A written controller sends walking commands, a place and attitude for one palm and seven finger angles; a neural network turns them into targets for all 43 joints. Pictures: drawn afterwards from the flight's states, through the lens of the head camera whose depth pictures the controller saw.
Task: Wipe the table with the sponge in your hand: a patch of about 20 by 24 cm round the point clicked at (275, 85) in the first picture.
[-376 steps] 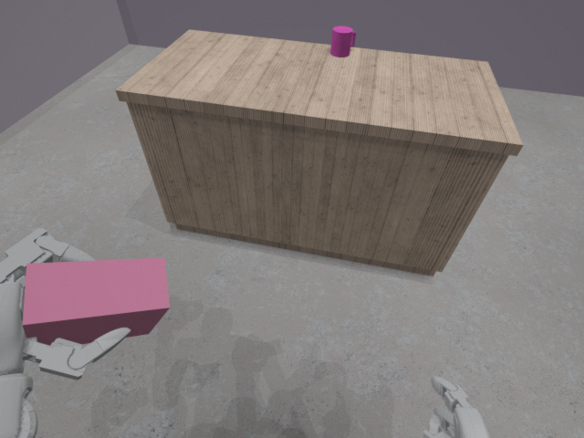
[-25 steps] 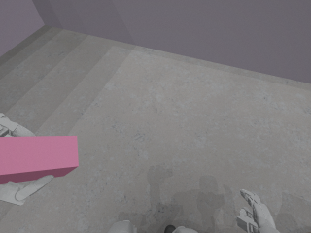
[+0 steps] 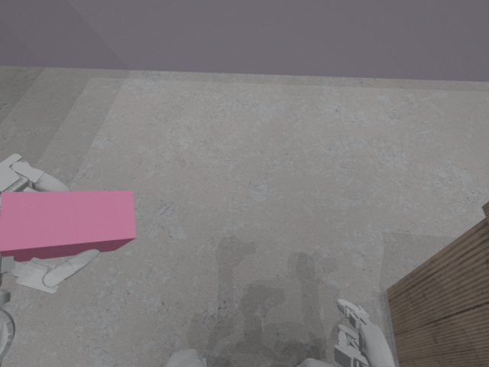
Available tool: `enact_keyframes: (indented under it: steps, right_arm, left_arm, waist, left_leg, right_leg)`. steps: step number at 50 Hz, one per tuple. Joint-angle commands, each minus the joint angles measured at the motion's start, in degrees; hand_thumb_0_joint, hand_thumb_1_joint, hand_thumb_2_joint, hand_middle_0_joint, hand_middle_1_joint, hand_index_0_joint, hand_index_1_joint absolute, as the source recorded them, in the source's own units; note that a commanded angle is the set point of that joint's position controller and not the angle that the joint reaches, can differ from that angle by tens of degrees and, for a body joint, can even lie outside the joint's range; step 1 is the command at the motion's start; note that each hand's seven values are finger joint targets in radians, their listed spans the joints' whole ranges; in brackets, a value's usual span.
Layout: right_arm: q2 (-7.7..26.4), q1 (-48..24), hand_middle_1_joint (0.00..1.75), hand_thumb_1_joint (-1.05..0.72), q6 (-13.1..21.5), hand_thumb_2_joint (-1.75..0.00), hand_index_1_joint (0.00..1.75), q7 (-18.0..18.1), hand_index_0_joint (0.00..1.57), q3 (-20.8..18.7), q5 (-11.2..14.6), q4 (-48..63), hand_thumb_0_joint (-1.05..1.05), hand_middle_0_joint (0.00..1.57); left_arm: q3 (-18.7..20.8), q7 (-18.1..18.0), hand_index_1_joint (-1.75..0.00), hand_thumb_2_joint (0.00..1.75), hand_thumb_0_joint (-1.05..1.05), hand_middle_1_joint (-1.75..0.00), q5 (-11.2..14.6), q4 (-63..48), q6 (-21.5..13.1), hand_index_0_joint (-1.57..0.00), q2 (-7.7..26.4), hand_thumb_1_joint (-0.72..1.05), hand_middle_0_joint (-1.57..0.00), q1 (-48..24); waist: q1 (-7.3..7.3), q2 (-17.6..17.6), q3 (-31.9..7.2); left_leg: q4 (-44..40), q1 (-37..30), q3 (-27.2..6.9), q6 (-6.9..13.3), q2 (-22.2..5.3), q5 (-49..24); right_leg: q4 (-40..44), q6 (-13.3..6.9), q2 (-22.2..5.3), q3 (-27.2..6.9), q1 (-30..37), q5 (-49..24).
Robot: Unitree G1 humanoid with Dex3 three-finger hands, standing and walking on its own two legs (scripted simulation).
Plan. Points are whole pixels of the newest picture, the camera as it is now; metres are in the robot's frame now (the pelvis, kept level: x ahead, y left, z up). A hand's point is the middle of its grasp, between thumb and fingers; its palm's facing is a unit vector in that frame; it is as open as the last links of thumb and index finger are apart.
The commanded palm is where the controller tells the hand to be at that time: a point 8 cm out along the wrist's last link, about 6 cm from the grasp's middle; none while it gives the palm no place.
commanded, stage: turn to face it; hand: left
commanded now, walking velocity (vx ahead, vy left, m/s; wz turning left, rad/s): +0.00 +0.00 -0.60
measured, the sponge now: (88, 226) +0.25 +0.21 +0.16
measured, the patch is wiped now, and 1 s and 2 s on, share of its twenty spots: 0.00 0.00 0.00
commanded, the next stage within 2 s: none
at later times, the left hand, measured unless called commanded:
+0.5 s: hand (123, 241) +0.22 +0.15 +0.18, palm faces +0.14 -0.90 -0.41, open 9.9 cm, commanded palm +0.18 +0.19 +0.20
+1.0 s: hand (249, 278) +0.19 +0.02 +0.18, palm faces -0.17 -0.85 -0.50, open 9.9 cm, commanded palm +0.17 +0.08 +0.20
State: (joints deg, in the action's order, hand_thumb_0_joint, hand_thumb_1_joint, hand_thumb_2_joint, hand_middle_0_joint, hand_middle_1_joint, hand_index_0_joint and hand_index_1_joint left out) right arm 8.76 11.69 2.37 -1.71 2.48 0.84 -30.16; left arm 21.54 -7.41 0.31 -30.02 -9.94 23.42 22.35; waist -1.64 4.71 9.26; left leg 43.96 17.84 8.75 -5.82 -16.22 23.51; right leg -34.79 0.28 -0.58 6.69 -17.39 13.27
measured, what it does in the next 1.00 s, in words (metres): walks backwards, turning right: left foot, then right foot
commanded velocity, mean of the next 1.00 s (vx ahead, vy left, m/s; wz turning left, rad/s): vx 0.00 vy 0.00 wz -0.60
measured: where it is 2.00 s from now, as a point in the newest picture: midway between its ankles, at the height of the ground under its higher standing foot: outside the picture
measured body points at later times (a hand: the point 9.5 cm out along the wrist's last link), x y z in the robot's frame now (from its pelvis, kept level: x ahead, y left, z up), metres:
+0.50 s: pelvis -0.06 -0.02 +0.01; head -0.03 -0.02 +0.46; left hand +0.21 +0.20 +0.21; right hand +0.05 -0.27 -0.07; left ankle +0.00 +0.11 -0.72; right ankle -0.08 -0.14 -0.66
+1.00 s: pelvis -0.12 -0.05 +0.01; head -0.08 -0.08 +0.46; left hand +0.20 +0.06 +0.21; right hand -0.14 -0.37 -0.08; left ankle -0.05 +0.06 -0.72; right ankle -0.13 -0.16 -0.72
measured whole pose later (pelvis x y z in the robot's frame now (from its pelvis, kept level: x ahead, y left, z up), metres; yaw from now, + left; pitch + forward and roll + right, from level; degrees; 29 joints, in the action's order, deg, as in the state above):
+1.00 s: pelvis -0.12 -0.05 +0.01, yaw -36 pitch +1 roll +1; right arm 16.1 10.2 -4.2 0.8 -1.7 0.7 -30.5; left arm 23.4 -8.2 2.0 -34.8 -9.7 24.5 30.2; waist -0.3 -1.6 4.5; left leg 31.5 15.8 5.0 -2.4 -2.9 17.2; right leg -33.1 -2.6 4.4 -3.7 -22.6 11.6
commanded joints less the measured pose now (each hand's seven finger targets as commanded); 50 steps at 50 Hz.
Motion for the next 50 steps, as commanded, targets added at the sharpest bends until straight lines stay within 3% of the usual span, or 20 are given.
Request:
enact_keyframes:
  steps: [1, 4, 10, 13, 14, 16, 17, 19, 21, 28, 29, 30, 31, 32, 33, 36, 43, 47, 48, 50]
  right_arm:
    - [7.43, -5.97, 0.30, -0.90, 0.53, -0.90, 0.30, 1.57, 0.20, -4.67, 0.85, 9.47, 0.00, 0.20]
    - [6.14, -8.45, 0.30, -0.90, -2.39, -0.90, 0.30, 1.57, 0.20, -3.67, 0.14, 7.55, 0.00, 0.20]
    - [8.57, -6.73, 0.30, -0.90, -3.43, -0.90, 0.30, 2.31, 0.20, -5.20, 0.08, 7.76, 0.00, 0.20]
    - [9.70, -4.22, 0.30, -0.90, -3.10, -0.90, 0.30, 2.65, 0.20, -5.34, 0.19, 7.59, 0.00, 0.20]
    - [10.43, -4.30, 0.30, -0.90, -2.67, -0.90, 0.30, 3.24, 0.20, -5.73, 0.25, 7.97, 0.00, 0.20]
    - [11.27, -5.96, 0.30, -0.90, -1.94, -0.90, 0.30, 3.83, 0.20, -6.01, -0.26, 9.17, 0.00, 0.20]
    - [9.87, -6.28, 0.30, -0.90, -1.24, -0.90, 0.30, 3.83, 0.20, -5.52, -0.82, 9.22, 0.00, 0.20]
    - [10.03, -5.53, 0.30, -0.90, -0.35, -0.90, 0.30, 3.11, 0.20, -6.01, 0.12, 8.24, 0.00, 0.20]
    - [10.74, -4.22, 0.30, -0.90, 0.56, -0.90, 0.30, 2.36, 0.20, -6.06, 0.25, 8.00, 0.00, 0.20]
    - [10.94, -1.02, 0.30, -0.90, 3.01, -0.90, 0.30, 1.71, 0.20, -5.78, -0.02, 8.01, 0.00, 0.20]
    - [10.72, -0.84, 0.30, -0.90, 2.97, -0.90, 0.30, 1.52, 0.20, -5.77, 0.18, 8.24, 0.00, 0.20]
    - [9.65, -0.75, 0.30, -0.90, 2.94, -0.90, 0.30, 1.21, 0.20, -5.48, 0.56, 8.31, 0.00, 0.20]
    - [7.73, -2.32, 0.30, -0.90, 2.74, -0.90, 0.30, 1.57, 0.20, -4.71, 0.42, 9.14, 0.00, 0.20]
    - [7.52, -4.53, 0.30, -0.90, 2.20, -0.90, 0.30, 2.00, 0.20, -4.11, 0.39, 9.59, 0.00, 0.20]
    - [7.84, -5.77, 0.30, -0.90, 1.18, -0.90, 0.30, 1.95, 0.20, -4.69, 0.78, 9.72, 0.00, 0.20]
    - [6.61, -7.87, 0.30, -0.90, -2.12, -0.90, 0.30, 1.91, 0.20, -3.38, 0.36, 8.25, 0.00, 0.20]
    - [8.60, -7.51, 0.30, -0.90, -3.71, -0.90, 0.30, 2.91, 0.20, -4.82, -0.02, 8.26, 0.00, 0.20]
    - [9.89, -4.86, 0.30, -0.90, -3.93, -0.90, 0.30, 2.91, 0.20, -5.03, 0.37, 8.52, 0.00, 0.20]
    - [10.42, -4.44, 0.30, -0.90, -3.82, -0.90, 0.30, 3.11, 0.20, -5.25, 0.25, 8.46, 0.00, 0.20]
    - [12.10, -4.85, 0.30, -0.90, -3.29, -0.90, 0.30, 3.56, 0.20, -6.04, -0.14, 9.91, 0.00, 0.20]
  left_arm:
    - [13.75, -2.15, -1.60, 1.30, 0.00, -1.60, 3.22, -16.52, -4.04, -1.20, 14.65, 0.10, -1.20, 8.08]
    - [15.88, -2.54, -1.60, 1.30, 0.00, -1.60, 3.86, -19.81, -4.89, -1.20, 13.28, 0.10, -1.20, 11.47]
    - [13.47, -2.56, -1.60, 1.30, 0.00, -1.60, 3.38, -14.68, -3.38, -1.20, 9.97, 0.10, -1.20, 11.88]
    - [10.59, -2.24, -1.60, 1.30, 0.00, -1.60, 2.87, -13.65, -3.15, -1.20, 8.70, 0.10, -1.20, 9.06]
    - [8.81, -1.89, -1.60, 1.30, 0.00, -1.60, 2.90, -15.31, -3.49, -1.20, 8.06, 0.10, -1.20, 6.91]
    - [9.52, -1.52, -1.60, 1.30, 0.00, -1.60, 1.13, -16.23, -4.97, -1.20, 9.21, 0.10, -1.20, 4.25]
    - [8.13, -1.69, -1.60, 1.30, 0.00, -1.60, 0.49, -16.58, -5.29, -1.20, 9.02, 0.10, -1.20, 1.64]
    - [4.77, -1.21, -1.60, 1.30, 0.00, -1.60, 0.13, -18.60, -5.10, -1.20, 7.44, 0.10, -1.20, -3.14]
    - [2.27, -1.40, -1.60, 1.30, 0.00, -1.60, 0.40, -15.81, -4.47, -1.20, 4.84, 0.10, -1.20, -1.46]
    - [4.92, -1.21, -1.60, 1.30, 0.00, -1.60, 1.68, -12.75, -4.05, -1.20, 7.15, 0.10, -1.20, -2.47]
    - [5.33, -1.13, -1.60, 1.30, 0.00, -1.60, 1.51, -12.14, -3.79, -1.20, 7.44, 0.10, -1.20, -0.95]
    - [5.99, -1.17, -1.60, 1.30, 0.00, -1.60, 1.48, -13.07, -4.13, -1.20, 8.57, 0.10, -1.20, -1.84]
    - [9.32, -1.83, -1.60, 1.30, 0.00, -1.60, 1.46, -12.40, -4.64, -1.20, 12.39, 0.10, -1.20, -0.98]
    - [11.84, -2.20, -1.60, 1.30, 0.00, -1.60, 2.64, -9.26, -3.87, -1.20, 12.86, 0.10, -1.20, 2.77]
    - [11.01, -1.98, -1.60, 1.30, 0.00, -1.60, 3.56, -11.69, -3.02, -1.20, 12.42, 0.10, -1.20, 4.57]
    - [12.66, -2.24, -1.60, 1.30, 0.00, -1.60, 3.89, -16.21, -4.05, -1.20, 11.23, 0.10, -1.20, 8.43]
    - [11.25, -2.60, -1.60, 1.30, 0.00, -1.60, 3.21, -13.41, -3.43, -1.20, 9.72, 0.10, -1.20, 9.97]
    - [8.49, -2.39, -1.60, 1.30, 0.00, -1.60, 2.40, -14.63, -2.96, -1.20, 8.88, 0.10, -1.20, 6.55]
    - [8.52, -2.32, -1.60, 1.30, 0.00, -1.60, 2.32, -14.85, -3.04, -1.20, 9.32, 0.10, -1.20, 5.97]
    - [8.60, -1.86, -1.60, 1.30, 0.00, -1.60, 1.22, -17.96, -4.03, -1.20, 9.92, 0.10, -1.20, 3.09]
  waist:
    - [-0.12, -18.16, -21.57]
    - [0.66, -9.31, -22.18]
    - [0.18, -13.40, -18.01]
    - [1.41, -11.05, -17.36]
    - [1.57, -6.37, -16.18]
    - [-0.07, 14.71, -14.27]
    - [0.83, 13.35, -11.66]
    - [0.41, 9.17, -9.57]
    - [0.78, 11.23, -8.41]
    - [1.06, 11.70, -12.11]
    - [0.87, 10.09, -13.41]
    - [0.98, 1.63, -14.80]
    - [0.35, -14.39, -14.63]
    - [-1.11, -22.02, -17.44]
    - [-0.28, -22.58, -18.51]
    - [0.65, -11.38, -20.07]
    - [-0.46, -13.09, -18.30]
    - [0.75, -10.96, -17.96]
    - [0.81, -8.23, -17.36]
    - [0.03, 9.76, -15.27]
  left_leg:
    - [27.63, 19.02, -10.14, 0.41, 8.85, 9.61]
    - [21.73, 14.68, -8.89, -0.09, 8.93, 4.97]
    - [-0.15, 1.69, -5.69, 1.32, 12.30, 1.46]
    - [-15.44, -9.04, -5.23, 2.92, 12.13, -3.45]
    - [-21.67, -12.89, -7.80, 4.61, 8.47, -4.37]
    - [-29.62, -9.71, -22.77, 13.55, -10.75, -9.54]
    - [-30.28, -2.50, -24.30, 15.09, -12.55, -10.26]
    - [-25.76, -4.27, -11.96, 13.70, -8.77, -15.72]
    - [-24.59, -2.51, -6.53, 11.30, -6.30, -18.62]
    - [-14.87, -5.00, 0.34, 6.69, -4.77, -23.15]
    - [-10.34, -4.33, 1.07, 5.56, -3.41, -21.74]
    - [-1.45, -2.42, 2.49, 3.83, -0.50, -15.99]
    - [9.72, 10.51, 2.28, 1.33, 6.43, 5.65]
    - [20.89, 16.92, -3.62, 0.52, 10.36, 12.74]
    - [26.22, 18.32, -9.32, 0.51, 9.73, 9.25]
    - [26.53, 19.10, -9.39, -0.19, 9.31, 2.98]
    - [2.15, 5.65, -6.30, 1.40, 12.45, 1.21]
    - [-14.47, -5.67, -6.18, 2.82, 12.19, -4.18]
    - [-19.41, -10.52, -6.18, 3.88, 10.51, -6.10]
    - [-25.20, -16.51, -19.04, 10.58, -5.14, -20.80]
  right_leg:
    - [7.14, -10.48, -18.82, -28.16, 22.74, -45.38]
    - [7.94, -9.91, -15.38, -19.99, 17.42, -33.64]
    - [13.35, -9.76, -12.12, -24.32, 3.21, -9.53]
    - [12.12, -5.96, -9.41, -25.28, -4.11, 1.10]
    - [6.83, -3.89, -6.32, -22.97, -7.74, 2.79]
    - [-22.07, 1.20, 2.44, -9.74, -15.35, 18.28]
    - [-33.16, 1.81, 0.50, -9.21, -13.66, 16.81]
    - [-35.29, 2.73, -1.98, -7.71, -16.44, 13.39]
    - [-28.13, 3.39, -2.23, -4.03, -12.95, 12.94]
    - [-0.19, 3.48, 1.26, 2.98, 2.61, 7.69]
    - [5.49, 2.66, 0.71, 2.24, 6.01, 2.54]
    - [10.71, 0.41, -4.02, -3.46, 9.33, -6.16]
    - [11.44, -5.17, -13.32, -19.43, 15.77, -31.23]
    - [11.77, -8.77, -18.51, -29.28, 15.24, -39.44]
    - [11.25, -9.28, -18.72, -30.31, 16.11, -38.54]
    - [8.56, -9.98, -15.52, -21.45, 19.03, -35.87]
    - [12.71, -10.67, -12.95, -25.38, 8.48, -18.91]
    - [11.89, -7.34, -10.84, -26.71, 2.19, -8.24]
    - [9.59, -5.28, -8.43, -25.83, -1.75, -5.47]
    - [-8.60, 0.05, 1.62, -14.87, -14.24, 12.10]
